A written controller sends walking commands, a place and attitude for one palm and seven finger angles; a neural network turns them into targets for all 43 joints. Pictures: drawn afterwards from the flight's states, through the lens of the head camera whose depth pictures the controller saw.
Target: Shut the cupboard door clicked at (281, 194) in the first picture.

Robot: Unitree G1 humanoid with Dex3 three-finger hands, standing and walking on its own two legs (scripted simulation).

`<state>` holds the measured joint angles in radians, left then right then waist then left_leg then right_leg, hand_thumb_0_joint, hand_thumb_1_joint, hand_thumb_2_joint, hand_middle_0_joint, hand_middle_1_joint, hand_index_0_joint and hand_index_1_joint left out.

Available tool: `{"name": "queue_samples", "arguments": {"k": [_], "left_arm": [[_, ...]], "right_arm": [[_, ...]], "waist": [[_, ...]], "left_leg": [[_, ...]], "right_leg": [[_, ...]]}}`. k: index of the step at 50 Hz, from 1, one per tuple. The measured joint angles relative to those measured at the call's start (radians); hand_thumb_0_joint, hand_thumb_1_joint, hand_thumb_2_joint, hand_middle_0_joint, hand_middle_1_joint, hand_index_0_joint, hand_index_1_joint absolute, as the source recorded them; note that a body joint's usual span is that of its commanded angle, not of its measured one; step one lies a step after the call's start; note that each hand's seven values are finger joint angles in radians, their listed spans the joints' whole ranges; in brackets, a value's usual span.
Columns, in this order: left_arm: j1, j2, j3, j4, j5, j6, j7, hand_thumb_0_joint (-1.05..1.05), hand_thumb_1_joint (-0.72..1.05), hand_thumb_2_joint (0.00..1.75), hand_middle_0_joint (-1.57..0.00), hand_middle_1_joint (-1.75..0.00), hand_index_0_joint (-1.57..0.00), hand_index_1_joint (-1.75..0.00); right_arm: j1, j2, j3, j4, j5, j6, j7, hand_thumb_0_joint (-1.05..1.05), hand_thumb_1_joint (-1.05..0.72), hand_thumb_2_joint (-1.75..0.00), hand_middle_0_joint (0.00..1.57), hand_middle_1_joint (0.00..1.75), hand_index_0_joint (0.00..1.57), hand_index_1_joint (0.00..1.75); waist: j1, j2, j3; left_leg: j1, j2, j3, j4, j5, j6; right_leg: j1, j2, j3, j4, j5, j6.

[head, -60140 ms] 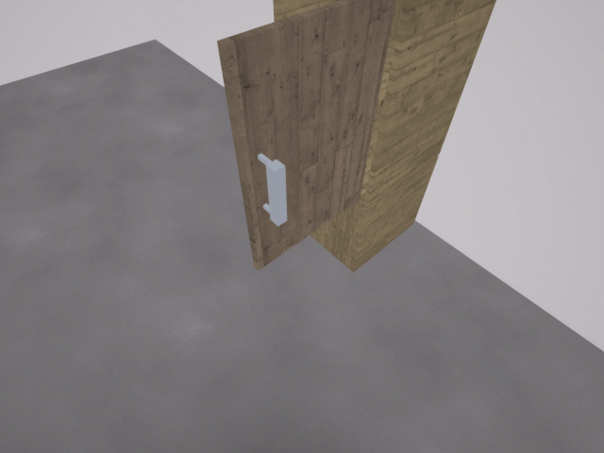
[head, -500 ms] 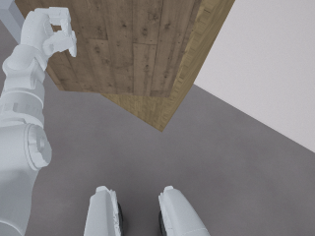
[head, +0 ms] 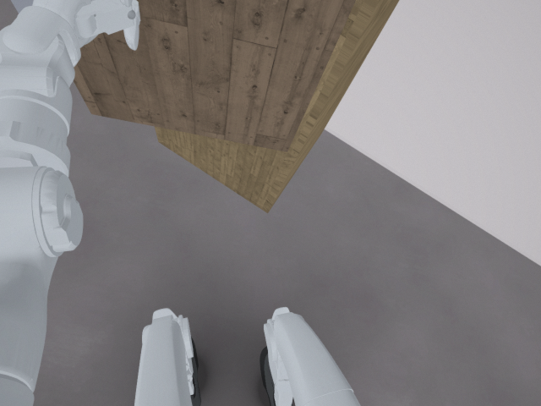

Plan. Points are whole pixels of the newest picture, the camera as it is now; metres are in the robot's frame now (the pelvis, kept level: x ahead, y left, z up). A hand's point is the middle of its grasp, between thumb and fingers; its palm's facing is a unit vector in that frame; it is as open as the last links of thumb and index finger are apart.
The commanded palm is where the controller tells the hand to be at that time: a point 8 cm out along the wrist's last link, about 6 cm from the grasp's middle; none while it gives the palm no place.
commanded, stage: pull the fist back off the door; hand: left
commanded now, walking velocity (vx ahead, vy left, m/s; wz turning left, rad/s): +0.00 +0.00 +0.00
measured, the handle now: out of the picture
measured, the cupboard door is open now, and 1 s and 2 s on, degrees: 25 21 21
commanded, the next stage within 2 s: draw the hand back to the body in 0.88 s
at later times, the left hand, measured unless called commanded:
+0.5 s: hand (158, 10) +0.59 +0.08 +0.12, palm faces +0.14 -0.99 -0.02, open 3.1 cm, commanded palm +0.55 +0.11 +0.11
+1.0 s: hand (162, 61) +0.52 +0.08 +0.12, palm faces +0.12 -0.99 -0.04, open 3.1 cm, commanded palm +0.49 +0.12 +0.12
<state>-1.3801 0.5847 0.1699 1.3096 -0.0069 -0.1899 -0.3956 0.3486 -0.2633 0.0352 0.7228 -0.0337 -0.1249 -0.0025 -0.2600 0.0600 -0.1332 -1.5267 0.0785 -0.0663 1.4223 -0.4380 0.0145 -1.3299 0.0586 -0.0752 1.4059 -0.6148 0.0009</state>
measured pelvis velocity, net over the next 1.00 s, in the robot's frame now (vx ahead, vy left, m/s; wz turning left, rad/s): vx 0.04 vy -0.03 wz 0.06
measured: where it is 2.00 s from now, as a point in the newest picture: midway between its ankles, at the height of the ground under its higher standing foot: (234, 393)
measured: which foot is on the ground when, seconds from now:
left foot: down 0.00-1.00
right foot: down 0.00-1.00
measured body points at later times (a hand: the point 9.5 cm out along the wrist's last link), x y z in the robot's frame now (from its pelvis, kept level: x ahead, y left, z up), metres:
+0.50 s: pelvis +0.02 -0.01 +0.03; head +0.18 +0.00 +0.45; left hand +0.58 +0.14 +0.12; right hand -0.04 -0.24 -0.08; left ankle +0.09 +0.12 -0.57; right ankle +0.02 -0.13 -0.58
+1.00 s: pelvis +0.04 -0.03 +0.05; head +0.15 -0.02 +0.49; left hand +0.51 +0.13 +0.12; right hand +0.13 -0.28 -0.07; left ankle +0.09 +0.12 -0.57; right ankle +0.02 -0.13 -0.57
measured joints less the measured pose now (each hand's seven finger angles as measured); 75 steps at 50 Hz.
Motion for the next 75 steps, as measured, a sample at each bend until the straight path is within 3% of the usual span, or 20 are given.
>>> {"name": "queue_samples", "arguments": {"k": [2,6,8,10,13,19,24,36,43,51,55,61,66,75], "left_arm": [[-0.016,-0.012,0.021,-0.001,0.0,0.016,0.027,0.05,1.0,1.0,-1.3,-1.5,-1.3,-1.5],[-0.015,-0.104,0.132,-0.013,-0.003,0.02,0.322,0.04,0.92,0.96,-1.3,-1.5,-1.3,-1.5],[-0.003,-0.141,0.164,-0.025,0.044,-0.001,0.484,0.03,0.89,0.94,-1.3,-1.5,-1.3,-1.5],[0.018,-0.155,0.166,-0.029,0.112,-0.033,0.597,0.03,0.89,0.93,-1.3,-1.5,-1.3,-1.5],[0.049,-0.153,0.144,-0.026,0.164,-0.07,0.653,0.02,0.91,0.94,-1.3,-1.5,-1.3,-1.5],[0.112,-0.167,0.161,-0.009,0.109,-0.092,0.58,0.02,0.93,0.93,-1.3,-1.5,-1.3,-1.5],[0.211,-0.211,0.191,-0.059,0.074,-0.149,0.569,0.02,0.91,0.91,-1.3,-1.5,-1.3,-1.5],[0.478,-0.349,0.108,-0.229,0.019,-0.258,0.553,0.02,0.9,0.9,-1.3,-1.5,-1.3,-1.5],[0.571,-0.422,0.025,-0.279,0.01,-0.288,0.554,0.02,0.9,0.9,-1.3,-1.5,-1.3,-1.5],[0.54,-0.424,0.012,-0.225,0.022,-0.32,0.567,0.02,0.9,0.9,-1.3,-1.5,-1.3,-1.5],[0.571,-0.42,0.041,-0.277,0.009,-0.308,0.544,0.02,0.9,0.9,-1.3,-1.5,-1.3,-1.5],[0.791,-0.418,0.032,-0.493,-0.057,-0.238,0.49,0.02,0.9,0.9,-1.3,-1.5,-1.3,-1.49],[0.937,-0.411,-0.009,-0.625,-0.109,-0.202,0.457,0.02,0.9,0.9,-1.3,-1.5,-1.3,-1.5],[1.135,-0.398,-0.062,-0.841,-0.161,-0.138,0.38,0.02,0.9,0.9,-1.29,-1.48,-1.29,-1.48]], "right_arm": [[0.005,0.004,0.0,-0.004,-0.007,-0.003,0.0,0.0,-0.91,-0.9,0.2,0.3,0.2,0.3],[0.038,0.02,-0.004,-0.026,-0.045,0.0,0.038,0.0,-0.91,-0.9,0.2,0.3,0.2,0.3],[0.051,0.031,-0.004,-0.032,-0.07,0.008,0.067,0.0,-0.91,-0.9,0.2,0.3,0.2,0.3],[0.061,0.042,-0.007,-0.034,-0.089,0.021,0.096,0.0,-0.91,-0.9,0.2,0.3,0.2,0.3],[0.074,0.059,-0.011,-0.03,-0.094,0.051,0.122,0.0,-0.91,-0.9,0.2,0.3,0.2,0.3],[0.11,0.063,-0.005,-0.022,-0.071,0.096,0.118,0.0,-0.91,-0.9,0.2,0.3,0.2,0.3],[0.132,0.047,-0.021,-0.031,-0.065,0.108,0.114,0.0,-0.91,-0.9,0.2,0.3,0.2,0.3],[0.063,0.015,-0.079,-0.051,-0.043,0.145,0.102,0.0,-0.91,-0.9,0.2,0.3,0.2,0.3],[-0.022,0.01,-0.091,-0.065,-0.031,0.158,0.092,0.0,-0.91,-0.9,0.2,0.3,0.19,0.3],[-0.087,0.029,-0.077,-0.076,-0.033,0.155,0.08,0.0,-0.91,-0.9,0.2,0.3,0.19,0.3],[-0.076,0.04,-0.07,-0.085,-0.025,0.174,0.077,0.0,-0.91,-0.9,0.2,0.3,0.19,0.3],[-0.011,0.05,-0.056,-0.1,0.018,0.198,0.056,0.01,-0.91,-0.9,0.2,0.3,0.2,0.3],[0.02,0.044,-0.046,-0.087,0.046,0.178,0.025,0.01,-0.91,-0.9,0.2,0.3,0.2,0.3],[-0.031,0.005,-0.054,-0.108,0.074,0.137,-0.005,0.01,-0.91,-0.9,0.2,0.3,0.2,0.3]], "waist": [[0.0,0.002,0.0],[0.007,0.003,-0.014],[0.0,0.007,-0.021],[-0.012,0.014,-0.029],[-0.025,0.024,-0.024],[-0.016,0.035,-0.016],[0.006,0.036,-0.023],[0.085,-0.004,-0.03],[0.126,-0.02,-0.036],[0.127,-0.02,-0.043],[0.134,-0.016,-0.042],[0.171,-0.004,-0.016],[0.193,-0.004,0.002],[0.212,-0.014,0.01]], "left_leg": [[-0.012,0.0,-0.002,0.006,0.001,0.0],[-0.027,0.002,0.0,0.005,0.004,-0.002],[-0.03,0.002,0.001,0.001,0.007,-0.004],[-0.031,0.001,0.003,-0.004,0.009,-0.006],[-0.013,0.001,0.005,-0.017,0.01,-0.009],[0.064,0.007,0.018,-0.075,0.014,-0.015],[0.136,0.014,0.036,-0.125,0.011,-0.021],[0.289,-0.003,0.051,-0.207,0.003,-0.035],[0.346,-0.016,0.047,-0.232,0.005,-0.039],[0.347,-0.022,0.044,-0.222,0.009,-0.042],[0.365,-0.017,0.057,-0.23,0.013,-0.042],[0.513,-0.012,0.086,-0.337,0.04,-0.037],[0.645,-0.016,0.081,-0.438,0.074,-0.033],[0.817,-0.025,0.08,-0.545,0.104,-0.027]], "right_leg": [[-0.011,0.001,-0.001,0.005,0.001,0.001],[-0.029,0.002,0.001,0.007,0.005,0.004],[-0.034,0.001,0.002,0.005,0.007,0.004],[-0.037,0.0,0.003,0.004,0.007,0.002],[-0.022,0.0,0.006,-0.005,0.007,-0.002],[0.043,0.004,0.018,-0.058,0.017,-0.009],[0.103,0.008,0.035,-0.103,0.02,-0.013],[0.246,-0.009,0.045,-0.166,0.002,-0.026],[0.304,-0.021,0.04,-0.185,-0.004,-0.029],[0.304,-0.026,0.037,-0.165,-0.007,-0.031],[0.312,-0.023,0.05,-0.167,-0.002,-0.03],[0.443,-0.021,0.078,-0.267,0.037,-0.024],[0.581,-0.022,0.07,-0.382,0.079,-0.023],[0.763,-0.029,0.068,-0.513,0.123,-0.016]]}}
